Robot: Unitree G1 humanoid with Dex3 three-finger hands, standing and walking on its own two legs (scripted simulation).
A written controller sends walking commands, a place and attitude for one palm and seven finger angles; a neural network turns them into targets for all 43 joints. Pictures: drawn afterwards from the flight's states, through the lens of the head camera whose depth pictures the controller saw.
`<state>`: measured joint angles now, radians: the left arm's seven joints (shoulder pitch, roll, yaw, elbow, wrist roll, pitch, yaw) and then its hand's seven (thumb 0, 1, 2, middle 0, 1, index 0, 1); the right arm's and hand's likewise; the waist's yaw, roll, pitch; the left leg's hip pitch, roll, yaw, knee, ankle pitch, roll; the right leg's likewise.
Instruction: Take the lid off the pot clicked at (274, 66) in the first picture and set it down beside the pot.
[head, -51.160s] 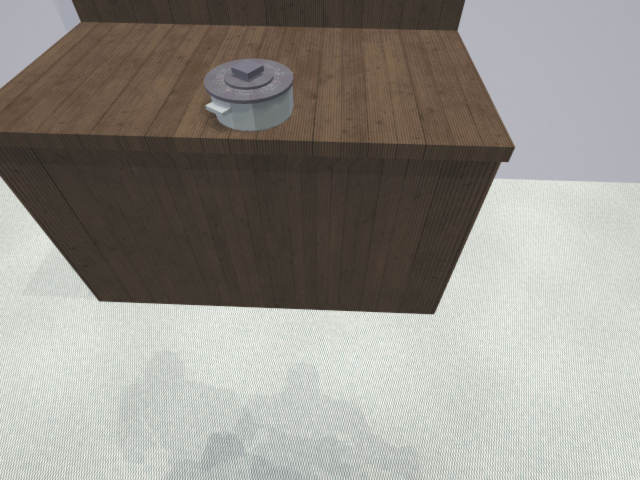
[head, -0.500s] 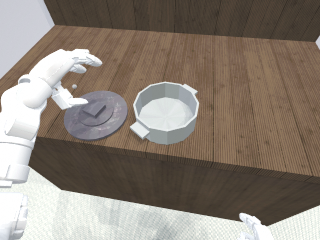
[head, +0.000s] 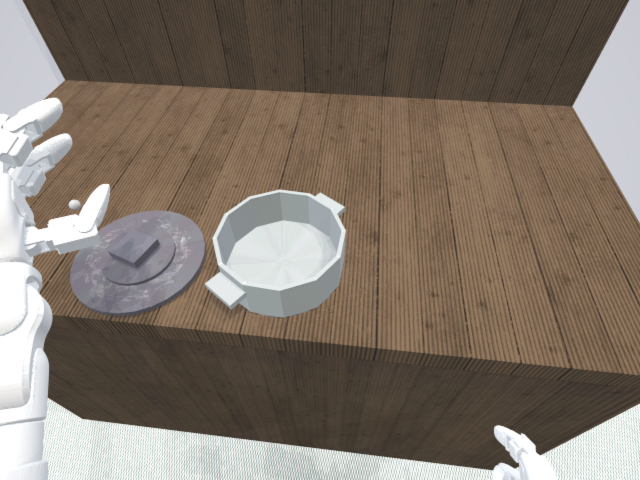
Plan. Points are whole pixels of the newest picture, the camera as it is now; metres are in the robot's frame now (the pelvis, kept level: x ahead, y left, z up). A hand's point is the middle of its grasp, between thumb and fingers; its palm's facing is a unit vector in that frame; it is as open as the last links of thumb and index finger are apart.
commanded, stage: draw the hand back to the body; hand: left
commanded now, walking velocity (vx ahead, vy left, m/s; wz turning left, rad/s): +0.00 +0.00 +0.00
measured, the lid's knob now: (134, 248) +0.42 +0.32 +0.02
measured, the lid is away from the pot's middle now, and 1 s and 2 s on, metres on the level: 0.22 0.22 0.22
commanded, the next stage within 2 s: step back with the hand held close in 1.20 s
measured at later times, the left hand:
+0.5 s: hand (39, 285) +0.23 +0.26 +0.20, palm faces +0.43 -0.85 -0.29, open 7.6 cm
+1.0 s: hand out of the picture +0.17 +0.27 +0.19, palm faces +0.38 -0.85 -0.35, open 7.5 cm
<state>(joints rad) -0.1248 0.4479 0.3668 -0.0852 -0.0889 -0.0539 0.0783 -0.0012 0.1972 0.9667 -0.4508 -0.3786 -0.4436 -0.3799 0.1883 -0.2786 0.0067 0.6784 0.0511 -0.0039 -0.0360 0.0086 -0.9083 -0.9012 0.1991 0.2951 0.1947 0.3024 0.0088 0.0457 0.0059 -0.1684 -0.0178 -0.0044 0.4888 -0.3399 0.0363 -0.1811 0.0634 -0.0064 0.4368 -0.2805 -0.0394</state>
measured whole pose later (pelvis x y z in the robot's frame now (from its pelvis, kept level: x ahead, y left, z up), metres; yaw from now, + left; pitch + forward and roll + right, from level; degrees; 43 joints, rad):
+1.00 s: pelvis -0.03 +0.03 +0.00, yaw +0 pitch -4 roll -2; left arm 0.44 0.38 0.32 -0.54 -0.10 -0.09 0.09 0.01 0.88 0.90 -0.21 -0.30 -0.21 -0.30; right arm 0.17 -0.22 0.04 0.63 0.02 -0.07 -0.04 0.01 -0.91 -0.90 0.20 0.30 0.20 0.30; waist 0.05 0.04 0.01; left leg -0.12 -0.05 0.01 0.50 -0.32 0.07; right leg -0.13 0.03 0.00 0.43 -0.25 0.00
